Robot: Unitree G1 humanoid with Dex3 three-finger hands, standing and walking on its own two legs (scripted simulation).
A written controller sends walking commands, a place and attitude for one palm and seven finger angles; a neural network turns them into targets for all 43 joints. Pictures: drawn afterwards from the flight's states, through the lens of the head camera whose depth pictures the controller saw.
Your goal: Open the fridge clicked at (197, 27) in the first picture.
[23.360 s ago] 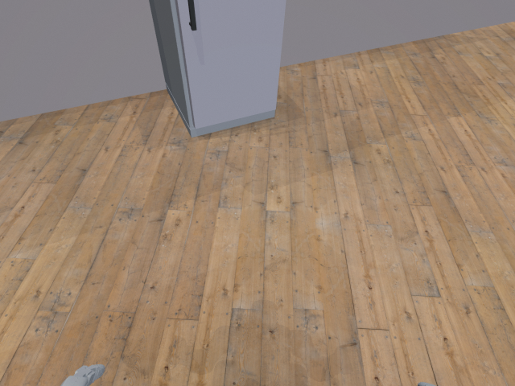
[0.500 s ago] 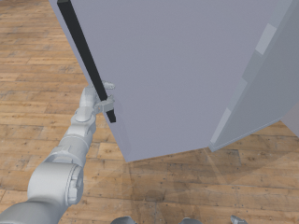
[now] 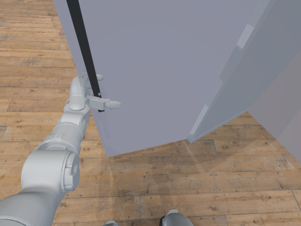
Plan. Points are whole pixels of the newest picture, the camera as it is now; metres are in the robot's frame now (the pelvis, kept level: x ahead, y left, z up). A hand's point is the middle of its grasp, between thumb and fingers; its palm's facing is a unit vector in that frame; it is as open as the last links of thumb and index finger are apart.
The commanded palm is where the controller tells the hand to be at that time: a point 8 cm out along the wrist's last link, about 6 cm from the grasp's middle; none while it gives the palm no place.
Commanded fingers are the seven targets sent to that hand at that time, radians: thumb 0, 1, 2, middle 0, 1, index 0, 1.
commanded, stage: loosen the grip on the handle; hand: left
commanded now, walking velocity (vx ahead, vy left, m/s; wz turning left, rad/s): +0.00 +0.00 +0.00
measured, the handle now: (88, 58) +0.53 +0.13 +0.13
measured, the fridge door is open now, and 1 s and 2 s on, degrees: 75 72 72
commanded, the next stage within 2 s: slip the hand off the handle in 0.16 s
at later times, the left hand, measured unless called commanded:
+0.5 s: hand (87, 93) +0.50 +0.15 +0.03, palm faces +0.10 -0.98 -0.16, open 14.3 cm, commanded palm +0.46 +0.20 +0.06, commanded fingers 0.00 -0.55 0.20 -0.25 -1.15 -0.25 -1.15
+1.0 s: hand (70, 103) +0.45 +0.20 +0.03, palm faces +0.05 -0.99 -0.15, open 14.7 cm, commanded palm +0.41 +0.23 +0.06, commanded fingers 0.00 -0.55 0.20 -0.25 -1.15 -0.25 -1.15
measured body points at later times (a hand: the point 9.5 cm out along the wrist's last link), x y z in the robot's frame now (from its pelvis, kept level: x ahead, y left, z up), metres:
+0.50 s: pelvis +0.03 -0.02 +0.00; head +0.11 -0.01 +0.44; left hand +0.49 +0.21 +0.04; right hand +0.07 -0.30 -0.10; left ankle +0.03 +0.10 -0.71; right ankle +0.06 -0.14 -0.71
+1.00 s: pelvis +0.04 -0.01 +0.00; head +0.10 -0.01 +0.45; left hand +0.45 +0.25 +0.04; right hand +0.12 -0.27 -0.11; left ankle +0.03 +0.10 -0.71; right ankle +0.06 -0.14 -0.71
